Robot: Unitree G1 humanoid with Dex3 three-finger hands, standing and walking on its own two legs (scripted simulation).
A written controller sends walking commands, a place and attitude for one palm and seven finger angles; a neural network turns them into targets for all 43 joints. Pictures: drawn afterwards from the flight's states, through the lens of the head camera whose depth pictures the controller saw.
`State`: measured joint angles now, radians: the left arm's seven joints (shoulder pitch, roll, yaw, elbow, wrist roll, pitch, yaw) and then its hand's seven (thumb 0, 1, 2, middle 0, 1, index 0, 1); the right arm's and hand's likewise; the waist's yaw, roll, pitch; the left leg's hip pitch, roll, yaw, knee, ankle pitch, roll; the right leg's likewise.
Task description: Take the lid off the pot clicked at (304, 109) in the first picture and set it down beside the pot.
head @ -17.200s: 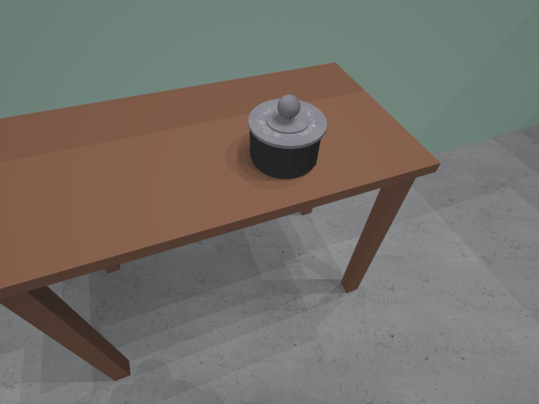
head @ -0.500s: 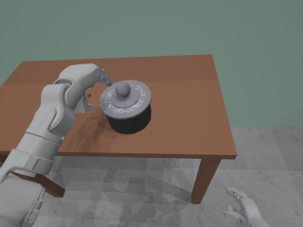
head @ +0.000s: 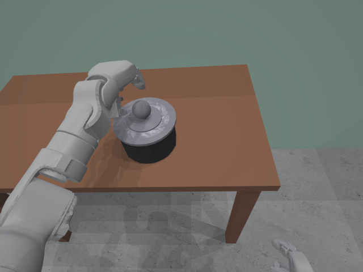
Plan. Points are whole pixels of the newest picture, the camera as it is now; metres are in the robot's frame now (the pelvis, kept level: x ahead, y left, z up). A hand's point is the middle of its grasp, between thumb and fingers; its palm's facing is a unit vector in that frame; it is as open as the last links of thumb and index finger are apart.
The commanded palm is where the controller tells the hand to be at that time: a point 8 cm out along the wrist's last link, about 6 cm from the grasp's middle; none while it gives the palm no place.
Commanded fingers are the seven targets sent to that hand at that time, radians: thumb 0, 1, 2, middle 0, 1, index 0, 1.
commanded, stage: move the open hand above the knob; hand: left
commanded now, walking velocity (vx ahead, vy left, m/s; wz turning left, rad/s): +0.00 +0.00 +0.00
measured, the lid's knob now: (141, 109) +0.48 +0.12 +0.08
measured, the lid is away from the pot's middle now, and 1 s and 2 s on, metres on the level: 0.00 0.00 0.00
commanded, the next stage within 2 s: lower the open fingers around the knob in 0.84 s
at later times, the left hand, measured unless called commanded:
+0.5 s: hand (132, 91) +0.46 +0.13 +0.16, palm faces -0.25 -0.06 -0.97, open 10.3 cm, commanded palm +0.44 +0.13 +0.23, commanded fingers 0.00 -0.32 1.43 -0.82 -0.08 -0.82 -0.08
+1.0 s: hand (125, 96) +0.44 +0.14 +0.16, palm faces -0.26 -0.07 -0.96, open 10.3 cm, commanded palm +0.43 +0.14 +0.22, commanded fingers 0.00 -0.32 1.43 -0.82 -0.08 -0.82 -0.08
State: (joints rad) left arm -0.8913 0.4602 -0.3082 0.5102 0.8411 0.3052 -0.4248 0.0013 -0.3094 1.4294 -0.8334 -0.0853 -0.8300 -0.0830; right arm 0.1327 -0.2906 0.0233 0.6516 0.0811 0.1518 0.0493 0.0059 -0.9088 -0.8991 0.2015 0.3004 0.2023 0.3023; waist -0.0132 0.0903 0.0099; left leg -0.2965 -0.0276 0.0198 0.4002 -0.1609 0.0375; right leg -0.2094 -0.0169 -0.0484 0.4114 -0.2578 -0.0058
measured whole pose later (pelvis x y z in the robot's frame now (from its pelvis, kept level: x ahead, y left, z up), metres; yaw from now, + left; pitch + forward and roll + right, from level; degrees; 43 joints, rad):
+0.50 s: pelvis +0.01 +0.00 +0.00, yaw -1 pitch +4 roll +0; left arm -0.93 0.43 -0.29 0.61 0.86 0.32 -0.39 0.00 -0.31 1.43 -0.83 -0.09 -0.83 -0.08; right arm 0.18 -0.30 0.01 0.66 0.08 0.16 0.05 0.01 -0.91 -0.90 0.20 0.30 0.20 0.30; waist -0.04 0.09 -0.02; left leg -0.30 -0.02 0.04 0.40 -0.18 0.03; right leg -0.22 -0.01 -0.03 0.42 -0.27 -0.01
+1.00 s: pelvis +0.00 -0.01 +0.00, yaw +0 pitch +3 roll +0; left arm -0.93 0.43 -0.33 0.56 0.84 0.34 -0.42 0.00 -0.31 1.43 -0.83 -0.09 -0.83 -0.08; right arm 0.10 -0.28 0.03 0.64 0.08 0.17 0.04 0.00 -0.91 -0.90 0.20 0.30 0.20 0.30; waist -0.01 0.08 -0.01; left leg -0.30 -0.02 0.01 0.41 -0.17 0.03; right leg -0.21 -0.01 -0.05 0.42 -0.27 -0.01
